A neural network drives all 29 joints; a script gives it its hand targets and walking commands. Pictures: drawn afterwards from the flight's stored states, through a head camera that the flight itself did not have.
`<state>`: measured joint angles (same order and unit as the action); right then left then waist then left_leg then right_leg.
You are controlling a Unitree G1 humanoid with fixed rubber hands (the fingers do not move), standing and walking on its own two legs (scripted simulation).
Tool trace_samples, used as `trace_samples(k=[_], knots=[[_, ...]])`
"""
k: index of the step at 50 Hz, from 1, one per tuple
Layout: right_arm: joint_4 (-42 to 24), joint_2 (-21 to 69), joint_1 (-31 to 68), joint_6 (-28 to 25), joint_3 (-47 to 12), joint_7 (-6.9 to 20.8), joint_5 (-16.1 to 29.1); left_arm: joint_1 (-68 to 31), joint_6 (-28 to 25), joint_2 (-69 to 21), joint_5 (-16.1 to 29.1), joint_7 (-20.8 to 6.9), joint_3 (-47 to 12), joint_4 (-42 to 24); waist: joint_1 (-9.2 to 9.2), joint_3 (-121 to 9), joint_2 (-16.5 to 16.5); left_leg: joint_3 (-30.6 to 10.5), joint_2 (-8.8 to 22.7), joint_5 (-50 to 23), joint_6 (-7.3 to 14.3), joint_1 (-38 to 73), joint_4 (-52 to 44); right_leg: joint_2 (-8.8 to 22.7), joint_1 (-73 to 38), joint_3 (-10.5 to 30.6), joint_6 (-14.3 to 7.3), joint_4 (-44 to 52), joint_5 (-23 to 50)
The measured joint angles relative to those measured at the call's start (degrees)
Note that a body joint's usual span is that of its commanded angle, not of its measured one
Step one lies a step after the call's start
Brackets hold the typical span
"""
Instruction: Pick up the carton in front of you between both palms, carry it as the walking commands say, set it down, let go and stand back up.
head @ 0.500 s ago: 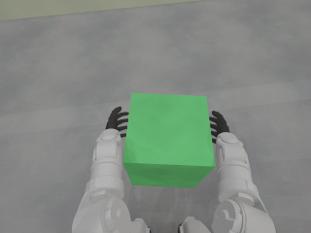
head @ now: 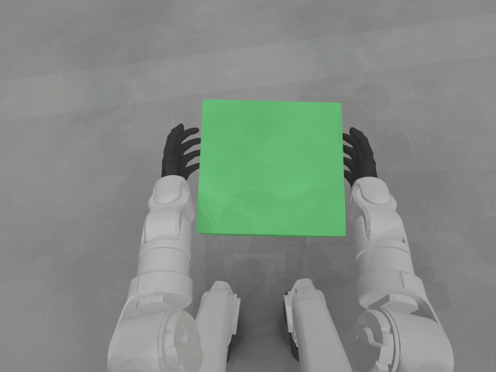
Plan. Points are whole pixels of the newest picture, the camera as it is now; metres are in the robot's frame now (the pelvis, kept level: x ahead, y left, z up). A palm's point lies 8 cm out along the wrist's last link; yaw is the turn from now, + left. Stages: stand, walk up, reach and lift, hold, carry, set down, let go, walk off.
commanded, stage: set down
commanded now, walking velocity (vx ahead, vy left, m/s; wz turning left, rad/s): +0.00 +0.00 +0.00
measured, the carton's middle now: (265, 181) +0.44 -0.01 -0.15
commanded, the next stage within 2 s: none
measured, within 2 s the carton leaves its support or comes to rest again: rests again in 1.46 s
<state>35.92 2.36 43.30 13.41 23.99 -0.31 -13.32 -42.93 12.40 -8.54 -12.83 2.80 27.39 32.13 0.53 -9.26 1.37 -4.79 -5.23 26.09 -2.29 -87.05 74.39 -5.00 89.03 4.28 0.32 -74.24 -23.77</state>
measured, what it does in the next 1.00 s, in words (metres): lowers itself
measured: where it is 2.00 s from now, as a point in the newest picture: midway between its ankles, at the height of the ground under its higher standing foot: (260, 340)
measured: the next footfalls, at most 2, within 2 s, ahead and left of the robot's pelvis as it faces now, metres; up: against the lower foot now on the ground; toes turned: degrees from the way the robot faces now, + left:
none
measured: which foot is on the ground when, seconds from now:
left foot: down 0.00-1.00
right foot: down 0.00-1.00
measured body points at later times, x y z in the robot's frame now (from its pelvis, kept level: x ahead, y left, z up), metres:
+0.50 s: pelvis -0.03 +0.00 -0.13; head +0.27 -0.02 +0.20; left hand +0.47 +0.14 -0.24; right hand +0.47 -0.17 -0.25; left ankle +0.06 +0.13 -0.59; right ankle +0.07 -0.11 -0.59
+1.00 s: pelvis -0.04 +0.00 -0.23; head +0.32 -0.02 +0.04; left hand +0.49 +0.14 -0.39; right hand +0.50 -0.16 -0.41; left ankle +0.06 +0.13 -0.59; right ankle +0.07 -0.11 -0.59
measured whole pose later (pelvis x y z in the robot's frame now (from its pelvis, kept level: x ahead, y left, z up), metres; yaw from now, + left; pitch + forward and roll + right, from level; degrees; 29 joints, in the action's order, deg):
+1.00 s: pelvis -0.04 +0.00 -0.23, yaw +4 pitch +40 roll +4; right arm 55.0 -15.8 76.6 12.1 12.8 -3.6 -1.6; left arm -73.4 11.8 2.6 -3.0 10.5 24.2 45.3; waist -0.7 13.6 1.4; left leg -2.7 -10.6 34.2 -6.1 -127.0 120.3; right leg -5.7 129.6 2.9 1.1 -121.3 -31.9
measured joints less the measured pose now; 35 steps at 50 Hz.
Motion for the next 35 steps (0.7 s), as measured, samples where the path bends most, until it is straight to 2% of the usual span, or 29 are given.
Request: trace_samples(k=[5,17,23,35], knots=[[2.4,-0.9,2.5,-0.2,0.5,-0.1,-1.0,-2.7,-0.1,0.7,-1.2,0.1,1.0,2.5,0.27,-2.1,-0.4,0.4,-0.5,1.2,-0.2,-6.6,4.6,-0.3,6.8,0.4,0.2,-4.8,-1.2],[6.5,-6.0,11.9,-0.4,-2.0,-1.1,2.5,-10.5,-0.4,3.2,2.2,3.0,0.0,4.0,-0.19,0.6,0.0,0.7,-2.2,3.8,-1.0,-22.0,19.0,-1.0,22.1,0.2,1.1,-19.1,-3.7],[8.7,-8.5,16.6,0.0,-2.8,-1.2,4.1,-14.8,-0.1,4.4,3.3,4.0,0.1,5.4,-0.17,3.6,0.1,1.2,-2.7,4.6,-1.4,-27.2,24.8,-1.6,27.5,0.5,1.6,-25.0,-4.2],[14.6,-12.4,26.8,0.1,-3.8,-1.5,4.4,-23.6,0.2,7.3,4.1,5.1,1.2,9.3,-0.55,10.6,0.6,1.8,-3.9,5.4,-2.5,-35.7,34.4,-2.2,36.3,0.4,1.9,-34.9,-4.9]])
